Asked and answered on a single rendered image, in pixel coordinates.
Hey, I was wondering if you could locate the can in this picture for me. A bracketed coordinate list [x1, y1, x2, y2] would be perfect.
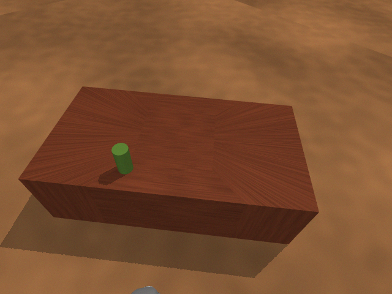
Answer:
[111, 143, 134, 175]

